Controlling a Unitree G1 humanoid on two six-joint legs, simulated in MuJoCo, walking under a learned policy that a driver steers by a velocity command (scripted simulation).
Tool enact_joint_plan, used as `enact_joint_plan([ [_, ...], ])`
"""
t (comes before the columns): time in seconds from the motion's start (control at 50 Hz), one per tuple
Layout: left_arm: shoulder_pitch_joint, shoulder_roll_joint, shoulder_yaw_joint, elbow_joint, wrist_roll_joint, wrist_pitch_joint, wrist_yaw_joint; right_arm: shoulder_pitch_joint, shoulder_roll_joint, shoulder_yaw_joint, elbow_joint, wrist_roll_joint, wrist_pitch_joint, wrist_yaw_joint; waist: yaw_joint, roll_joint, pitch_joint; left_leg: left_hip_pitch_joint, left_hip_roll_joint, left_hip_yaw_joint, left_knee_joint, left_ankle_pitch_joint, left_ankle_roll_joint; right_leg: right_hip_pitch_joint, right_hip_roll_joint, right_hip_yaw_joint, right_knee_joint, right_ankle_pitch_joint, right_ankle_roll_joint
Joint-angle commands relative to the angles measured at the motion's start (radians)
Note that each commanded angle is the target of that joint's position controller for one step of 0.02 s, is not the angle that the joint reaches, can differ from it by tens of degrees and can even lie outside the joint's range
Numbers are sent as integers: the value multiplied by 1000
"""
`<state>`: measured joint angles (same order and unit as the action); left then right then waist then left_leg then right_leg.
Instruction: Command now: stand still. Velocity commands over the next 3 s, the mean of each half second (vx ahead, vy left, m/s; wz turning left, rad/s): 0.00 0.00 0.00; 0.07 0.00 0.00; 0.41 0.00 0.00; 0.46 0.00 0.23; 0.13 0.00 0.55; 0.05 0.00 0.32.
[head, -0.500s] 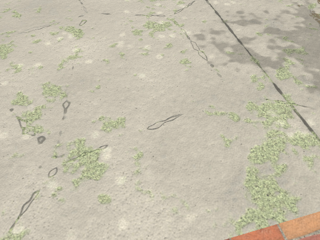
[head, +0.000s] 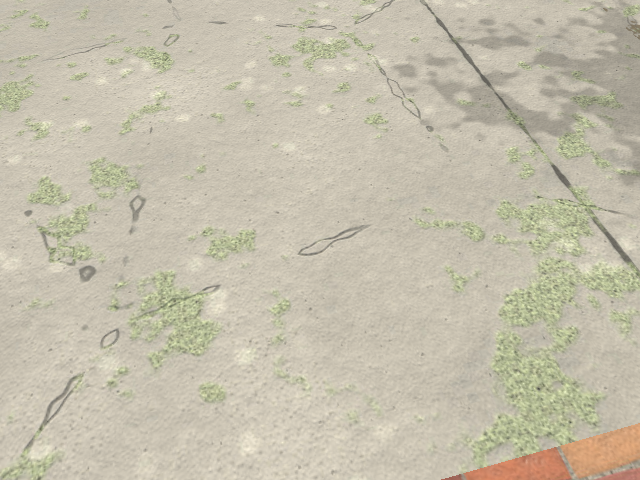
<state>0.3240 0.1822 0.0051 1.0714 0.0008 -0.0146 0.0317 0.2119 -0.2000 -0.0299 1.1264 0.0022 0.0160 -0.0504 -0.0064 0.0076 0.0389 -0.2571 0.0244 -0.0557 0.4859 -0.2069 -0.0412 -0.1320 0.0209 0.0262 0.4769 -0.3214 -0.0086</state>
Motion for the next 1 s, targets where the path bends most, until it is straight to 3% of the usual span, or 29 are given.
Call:
enact_joint_plan([
  [0.02,78,91,14,-9,-1,-5,3,37,-96,-12,-18,0,-5,-3,1,-8,25,83,-2,14,-50,120,30,-134,-27,18,-116,125,-9],
  [0.8,152,59,8,9,-4,-7,7,96,-70,-1,-24,3,-8,-4,4,-8,39,68,-10,14,-37,122,39,-145,-25,2,-102,117,-2],
  [0.82,172,49,6,20,-4,-5,8,112,-56,2,-14,2,-7,-4,4,-13,15,80,-23,30,-34,28,39,-137,-18,-4,-113,17,-6],
  [0.84,177,61,11,22,-9,-2,11,114,-56,1,-12,6,-6,-5,7,-27,30,58,-50,56,-8,-117,42,-152,-14,2,-122,-136,-21],
  [0.88,168,112,27,0,-20,-1,18,96,-66,-5,-26,11,-15,-4,19,-79,103,-61,-84,92,73,-365,59,-198,-69,93,-170,-442,-83],
  [0.92,207,170,47,-7,-32,-17,16,40,-28,3,-62,15,-50,11,48,-179,157,-186,-76,122,237,-263,64,-165,-226,308,-281,-557,-171],
  [0.94,195,193,58,-15,-35,-26,15,18,-24,5,-77,17,-70,21,51,-201,188,-219,-33,96,314,-214,77,-177,-304,406,-318,-537,-217],
  [0.96,166,186,58,-27,-31,-34,13,19,-24,4,-87,24,-87,31,33,-195,206,-241,-5,78,326,-225,96,-177,-333,433,-323,-484,-233],
  [1.0,86,159,53,-55,-38,-39,3,101,-28,-1,-72,37,-113,44,-32,-166,194,-93,-3,96,110,-222,127,-203,-274,316,-252,-347,-179],
])
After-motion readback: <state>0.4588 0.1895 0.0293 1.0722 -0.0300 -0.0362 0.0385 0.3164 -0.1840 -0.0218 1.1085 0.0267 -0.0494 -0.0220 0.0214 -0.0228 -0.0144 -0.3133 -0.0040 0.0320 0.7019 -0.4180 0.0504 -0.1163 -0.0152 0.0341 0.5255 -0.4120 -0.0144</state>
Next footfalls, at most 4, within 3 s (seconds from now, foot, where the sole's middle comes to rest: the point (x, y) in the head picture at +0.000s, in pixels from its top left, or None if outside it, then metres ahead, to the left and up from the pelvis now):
1.52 right None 0.46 -0.11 -0.77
2.06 left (276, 378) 0.74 0.13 -0.77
2.56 right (363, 349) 0.82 -0.07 -0.77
2.94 left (274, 416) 0.65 0.13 -0.77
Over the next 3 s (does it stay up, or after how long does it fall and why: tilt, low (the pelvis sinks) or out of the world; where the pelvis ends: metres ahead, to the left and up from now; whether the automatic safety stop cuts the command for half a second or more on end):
stays up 0.71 0.02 0.00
